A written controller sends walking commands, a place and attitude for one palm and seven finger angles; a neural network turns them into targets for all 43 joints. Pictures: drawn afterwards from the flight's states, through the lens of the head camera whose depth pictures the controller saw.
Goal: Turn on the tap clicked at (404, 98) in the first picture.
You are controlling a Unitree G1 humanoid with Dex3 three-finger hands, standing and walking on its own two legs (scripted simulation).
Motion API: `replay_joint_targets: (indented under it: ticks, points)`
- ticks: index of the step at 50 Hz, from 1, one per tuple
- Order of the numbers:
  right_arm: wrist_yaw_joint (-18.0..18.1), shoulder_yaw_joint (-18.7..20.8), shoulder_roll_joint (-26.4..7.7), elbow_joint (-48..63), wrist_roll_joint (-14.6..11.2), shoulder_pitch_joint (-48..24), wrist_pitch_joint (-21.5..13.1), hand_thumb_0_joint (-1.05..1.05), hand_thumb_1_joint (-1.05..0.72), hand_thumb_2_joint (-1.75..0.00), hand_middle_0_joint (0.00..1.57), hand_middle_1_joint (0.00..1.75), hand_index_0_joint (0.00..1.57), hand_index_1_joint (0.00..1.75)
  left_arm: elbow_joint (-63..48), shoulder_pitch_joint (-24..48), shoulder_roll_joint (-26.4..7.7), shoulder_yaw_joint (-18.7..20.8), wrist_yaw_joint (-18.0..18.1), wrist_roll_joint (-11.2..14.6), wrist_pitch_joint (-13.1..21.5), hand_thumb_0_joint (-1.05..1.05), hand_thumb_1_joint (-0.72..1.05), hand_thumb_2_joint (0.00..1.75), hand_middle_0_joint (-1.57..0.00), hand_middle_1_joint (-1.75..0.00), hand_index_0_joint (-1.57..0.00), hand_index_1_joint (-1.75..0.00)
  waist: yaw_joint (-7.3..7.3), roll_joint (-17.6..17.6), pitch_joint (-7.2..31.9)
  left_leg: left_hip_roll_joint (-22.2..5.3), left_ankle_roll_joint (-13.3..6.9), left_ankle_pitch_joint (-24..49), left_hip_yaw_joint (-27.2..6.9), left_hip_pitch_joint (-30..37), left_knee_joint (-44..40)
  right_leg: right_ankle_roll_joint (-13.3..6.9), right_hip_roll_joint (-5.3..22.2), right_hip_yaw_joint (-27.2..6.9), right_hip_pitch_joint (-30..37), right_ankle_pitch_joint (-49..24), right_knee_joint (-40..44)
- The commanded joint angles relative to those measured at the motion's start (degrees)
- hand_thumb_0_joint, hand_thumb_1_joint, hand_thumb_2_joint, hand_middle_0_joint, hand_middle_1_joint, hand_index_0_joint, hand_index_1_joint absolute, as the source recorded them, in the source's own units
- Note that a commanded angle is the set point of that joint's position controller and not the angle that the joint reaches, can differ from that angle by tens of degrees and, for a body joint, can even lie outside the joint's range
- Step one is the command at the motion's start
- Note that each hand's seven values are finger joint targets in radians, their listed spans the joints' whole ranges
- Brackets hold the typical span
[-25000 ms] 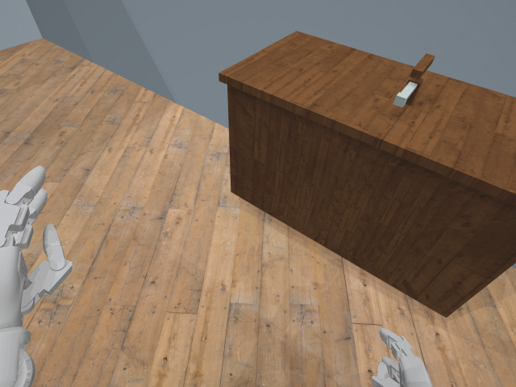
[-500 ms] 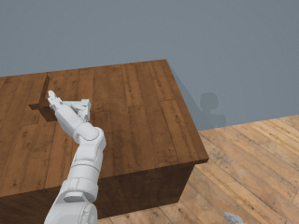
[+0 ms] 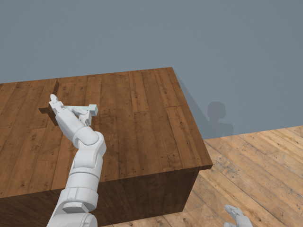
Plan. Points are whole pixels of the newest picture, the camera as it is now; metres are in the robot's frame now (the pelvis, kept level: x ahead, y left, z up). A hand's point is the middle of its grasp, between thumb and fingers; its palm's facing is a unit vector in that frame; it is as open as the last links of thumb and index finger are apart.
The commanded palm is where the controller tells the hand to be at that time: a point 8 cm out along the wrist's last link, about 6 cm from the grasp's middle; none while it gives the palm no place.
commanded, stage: lift the hand up off the lever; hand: left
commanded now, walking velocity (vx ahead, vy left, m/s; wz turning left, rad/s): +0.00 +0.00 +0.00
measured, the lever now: (92, 110) +0.46 +0.23 +0.03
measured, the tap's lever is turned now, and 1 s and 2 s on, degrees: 78 78 78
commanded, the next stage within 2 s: draw the hand back beside the body in 0.36 s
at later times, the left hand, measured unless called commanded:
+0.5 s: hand (90, 115) +0.37 +0.20 +0.11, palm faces +0.74 -0.66 -0.09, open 7.8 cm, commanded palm +0.32 +0.22 +0.11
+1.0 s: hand (70, 138) +0.28 +0.21 +0.13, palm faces +0.29 -0.92 -0.25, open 7.7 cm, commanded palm +0.25 +0.25 +0.14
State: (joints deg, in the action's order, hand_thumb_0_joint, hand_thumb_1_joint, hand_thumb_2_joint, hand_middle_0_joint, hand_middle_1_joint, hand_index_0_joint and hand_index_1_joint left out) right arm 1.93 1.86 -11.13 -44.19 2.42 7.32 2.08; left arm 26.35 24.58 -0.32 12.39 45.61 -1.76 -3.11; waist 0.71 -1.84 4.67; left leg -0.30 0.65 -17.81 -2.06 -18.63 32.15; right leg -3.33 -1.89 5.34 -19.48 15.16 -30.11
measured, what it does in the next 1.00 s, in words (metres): stands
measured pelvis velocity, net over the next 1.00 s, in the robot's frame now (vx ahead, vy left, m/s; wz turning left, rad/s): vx -0.01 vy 0.01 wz -0.03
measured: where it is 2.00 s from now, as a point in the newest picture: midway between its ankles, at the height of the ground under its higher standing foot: outside the picture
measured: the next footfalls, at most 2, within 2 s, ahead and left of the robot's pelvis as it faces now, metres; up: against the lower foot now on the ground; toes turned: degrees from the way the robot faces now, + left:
none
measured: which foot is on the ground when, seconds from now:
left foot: down 0.00-1.00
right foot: down 0.00-1.00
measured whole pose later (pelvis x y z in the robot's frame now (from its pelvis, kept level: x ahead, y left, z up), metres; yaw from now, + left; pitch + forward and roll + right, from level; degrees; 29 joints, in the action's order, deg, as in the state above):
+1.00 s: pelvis -0.01 +0.01 +0.01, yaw -2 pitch -5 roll +0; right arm 3.2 0.1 -14.1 -40.8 -1.5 10.1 -1.9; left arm 3.2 -1.9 -16.3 6.3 8.5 4.6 4.5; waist 2.7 -3.9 -3.4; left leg -0.1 -0.3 -13.1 0.0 -3.6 21.4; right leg -2.7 -2.0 3.2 -5.3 10.2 -20.1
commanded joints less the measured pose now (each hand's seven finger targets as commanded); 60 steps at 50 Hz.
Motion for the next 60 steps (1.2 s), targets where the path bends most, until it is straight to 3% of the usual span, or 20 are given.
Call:
replay_joint_targets:
  ticks: [1, 10, 13, 23, 24, 25, 26, 29, 30, 31, 33, 34, 35, 38, 42, 47, 50, 54, 55, 60]
  points:
    - [0.59, 1.57, -6.4, 7.26, -0.49, -6.51, -2.34, 0.0, -0.9, -0.9, 0.2, 0.3, 0.2, 0.3, -13.03, 23.9, -5.0, -3.35, -0.37, -2.28, 2.54, 0.0, 0.9, 0.9, -0.15, -0.15, -0.15, -0.15, -0.78, 2.59, 13.23, -0.63, -0.07, 15.13, 1.35, 3.44, -2.99, 1.68, 3.5, -2.92, 8.7, -9.81, 4.91]
    - [0.75, 1.69, -6.47, 7.31, -0.41, -7.0, -1.96, 0.0, -0.9, -0.9, 0.2, 0.3, 0.2, 0.3, -14.58, 20.73, -8.35, 0.58, 0.09, -2.15, 0.5, 0.0, 0.9, 0.9, -0.15, -0.15, -0.15, -0.15, 0.88, 3.09, 15.5, -0.58, -0.01, 18.85, 1.74, 4.02, -3.26, 1.69, 3.84, -3.42, 12.63, -15.59, 4.93]
    - [0.45, 1.7, -6.28, 7.66, -0.53, -6.74, -2.11, 0.0, -0.9, -0.9, 0.2, 0.3, 0.2, 0.3, -16.25, 21.47, -5.38, -2.57, -0.21, -2.3, 0.35, 0.0, 0.9, 0.9, -0.15, -0.15, -0.15, -0.15, 0.27, 3.25, 15.58, -0.78, 0.22, 21.19, 1.95, 5.25, -2.97, 1.56, 3.74, -3.02, 12.13, -17.58, 4.25]
    - [0.64, 1.55, -6.16, 6.99, -0.71, -8.15, -2.57, 0.0, -0.9, -0.9, 0.2, 0.3, 0.2, 0.3, -16.91, 23.17, -5.1, -3.39, 0.06, -2.1, -0.69, 0.0, 0.9, 0.9, -0.15, -0.15, -0.15, -0.15, -0.02, 2.94, 12.89, -0.64, 0.02, 16.16, 1.78, 4.69, -3.46, 1.77, 3.74, -3.26, 9.76, -10.45, 6.01]
    - [1.5, 1.37, -7.7, 7.24, -1.18, -5.28, -1.98, 0.0, -0.9, -0.9, 0.2, 0.3, 0.2, 0.3, -20.44, 20.33, -5.2, -12.94, -8.57, -5.09, 0.27, 0.0, 0.9, 0.9, -0.15, -0.15, -0.15, -0.15, -2.99, 5.52, 13.79, -0.47, -1.26, 17.72, 2.24, 7.38, -3.74, 1.46, 3.51, -4.81, 10.39, -16.32, 3.47]
    - [2.32, 1.65, -7.63, 8.91, -1.87, -5.28, -1.72, 0.0, -0.9, -0.9, 0.2, 0.3, 0.2, 0.3, -23.01, 19.52, -10.8, -6.81, -12.51, -3.33, 1.12, 0.0, 0.9, 0.9, -0.15, -0.16, -0.15, -0.16, -1.37, 2.49, 16.3, -0.38, -1.7, 19.06, 2.52, 8.38, -3.97, 1.11, 3.46, -4.88, 12.37, -18.57, 3.66]
    - [2.93, 1.02, -7.3, 9.77, -2.22, -5.11, -1.47, 0.0, -0.9, -0.9, 0.2, 0.3, 0.2, 0.3, -25.24, 18.14, -11.8, -7.33, -16.12, -2.46, 1.8, 0.0, 0.9, 0.9, -0.15, -0.16, -0.15, -0.16, -0.93, 1.52, 17.16, -0.11, -1.97, 19.93, 2.69, 9.36, -4.3, 1.34, 3.38, -5.22, 13.94, -20.71, 3.26]
    - [4.0, 0.04, -7.16, 11.61, -3.6, -4.41, -0.95, 0.0, -0.9, -0.9, 0.2, 0.3, 0.2, 0.3, -25.16, 7.45, -17.53, -2.63, -27.47, 3.29, 3.89, 0.0, 0.9, 0.9, -0.16, -0.17, -0.16, -0.17, 0.64, 4.45, 13.66, -0.26, -2.39, 19.36, 2.82, 7.85, -5.62, 1.7, 2.9, -5.73, 16.65, -23.5, 4.01]
    - [4.25, -0.24, -7.01, 12.32, -4.26, -5.02, -0.73, 0.0, -0.9, -0.9, 0.2, 0.3, 0.2, 0.3, -24.57, 3.69, -19.84, 1.17, -30.01, 5.84, 4.06, 0.0, 0.9, 0.9, -0.16, -0.17, -0.16, -0.17, 1.94, 2.08, 12.63, -0.23, -2.18, 18.28, 2.81, 7.36, -6.43, 1.54, 2.67, -5.7, 17.35, -22.02, 4.7]
    - [4.32, -0.72, -6.5, 13.46, -4.72, -5.6, -0.91, 0.0, -0.9, -0.9, 0.2, 0.3, 0.2, 0.3, -24.84, 1.18, -19.19, 2.04, -31.08, 7.78, 3.67, 0.0, 0.9, 0.9, -0.16, -0.17, -0.16, -0.17, 2.63, 3.51, 10.97, -0.21, -2.28, 17.33, 3.18, 6.73, -7.04, 1.92, 2.67, -5.72, 17.71, -21.17, 5.47]
    - [4.11, -1.02, -6.28, 15.07, -5.23, -7.0, -1.65, 0.0, -0.9, -0.9, 0.2, 0.3, 0.2, 0.3, -28.38, -2.68, -19.21, 3.71, -30.72, 9.85, 2.31, 0.0, 0.9, 0.9, -0.16, -0.18, -0.16, -0.18, 3.72, 3.98, 9.67, -0.29, -2.21, 15.99, 3.36, 6.3, -7.7, 2.1, 2.64, -5.74, 18.08, -18.99, 6.66]
    - [2.62, -0.32, -6.77, 12.92, -4.24, -2.99, -1.92, 0.0, -0.9, -0.9, 0.2, 0.3, 0.2, 0.3, -24.66, -10.72, -29.52, 4.92, -33.16, 6.4, 3.73, 0.0, 0.9, 0.9, -0.16, -0.18, -0.16, -0.18, 1.64, 4.69, 6.51, -1.51, -2.58, 14.23, 2.62, 8.02, -8.87, 2.43, 4.59, -6.99, 18.83, -19.1, 7.8]
    - [1.85, -0.23, -6.84, 13.75, -4.69, -3.32, -1.97, 0.0, -0.9, -0.9, 0.2, 0.3, 0.2, 0.3, -26.34, -12.81, -30.4, 7.37, -34.33, 7.2, 4.76, 0.0, 0.9, 0.9, -0.16, -0.19, -0.16, -0.19, 2.98, 1.43, 6.77, -1.14, -2.57, 14.31, 2.61, 7.71, -9.68, 1.91, 4.58, -6.65, 20.15, -18.1, 7.97]
    - [1.11, -0.34, -6.82, 15.57, -4.72, -4.89, -4.39, 0.0, -0.9, -0.9, 0.2, 0.3, 0.2, 0.3, -36.71, -8.26, -26.02, -0.17, -36.96, 6.79, 8.18, 0.0, 0.9, 0.9, -0.16, -0.19, -0.16, -0.19, 0.98, -2.69, 3.9, -1.53, -2.56, 13.78, 2.98, 12.11, -10.7, 1.6, 4.21, -7.05, 17.06, -15.43, 10.57]
    - [1.52, -0.14, -7.79, 14.51, -4.3, -5.43, -6.88, 0.0, -0.9, -0.9, 0.2, 0.3, 0.2, 0.3, -37.61, -4.4, -24.66, -3.86, -37.06, 6.14, 10.19, 0.0, 0.9, 0.9, -0.17, -0.21, -0.17, -0.21, -0.51, 0.33, 1.09, -1.61, -3.03, 10.21, 2.32, 15.21, -12.24, 1.66, 3.62, -7.12, 14.17, -8.99, 13.97]
    - [1.61, -0.27, -7.89, 13.42, -4.15, -6.34, -7.47, 0.0, -0.9, -0.9, 0.2, 0.3, 0.2, 0.3, -35.7, -8.89, -24.47, -3.59, -36.98, 5.78, 11.79, 0.0, 0.9, 0.9, -0.17, -0.22, -0.17, -0.22, 0.12, 2.29, -0.14, -1.07, -3.09, 6.95, 1.9, 15.38, -14.01, 1.74, 3.65, -6.61, 14.53, -3.73, 15.62]
    - [1.36, -0.43, -8.03, 13.33, -3.91, -6.69, -7.22, 0.0, -0.9, -0.9, 0.2, 0.3, 0.2, 0.3, -37.76, -11.68, -27.21, -0.15, -37.08, 5.55, 12.63, 0.0, 0.9, 0.9, -0.18, -0.23, -0.18, -0.23, 1.12, -0.38, 1.15, -0.97, -2.73, 8.31, 1.26, 15.49, -14.72, 1.27, 3.64, -6.33, 16.76, -5.31, 15.23]
    - [0.84, -0.5, -7.4, 15.08, -3.49, -6.62, -6.93, 0.0, -0.9, -0.9, 0.2, 0.3, 0.2, 0.3, -41.71, -21.52, -27.54, 2.86, -37.97, 6.27, 12.9, 0.0, 0.9, 0.9, -0.18, -0.24, -0.18, -0.24, 2.5, 1.17, 2.62, -1.2, -2.54, 13.74, 1.5, 15.03, -14.28, 1.15, 3.38, -5.93, 19.87, -12.35, 13.13]
    - [0.62, -0.57, -7.46, 15.01, -3.65, -6.44, -6.79, 0.0, -0.9, -0.9, 0.2, 0.3, 0.2, 0.3, -42.91, -23.01, -28.17, 3.88, -38.29, 6.34, 12.98, 0.0, 0.9, 0.9, -0.18, -0.25, -0.18, -0.25, 2.51, -2.18, 1.88, -1.26, -2.04, 14.4, 0.96, 14.67, -14.41, 0.81, 3.35, -5.98, 19.86, -12.6, 12.96]
    - [0.4, -0.54, -7.28, 16.36, -3.38, -6.19, -7.01, 0.0, -0.9, -0.9, 0.2, 0.3, 0.2, 0.3, -48.91, -27.43, -27.13, 3.76, -39.15, 6.52, 12.52, 0.0, 0.9, 0.9, -0.19, -0.26, -0.19, -0.26, 2.29, -2.1, 0.43, -1.85, -1.8, 17.46, 0.82, 14.7, -13.69, 0.75, 3.11, -5.86, 18.87, -15.22, 12.25]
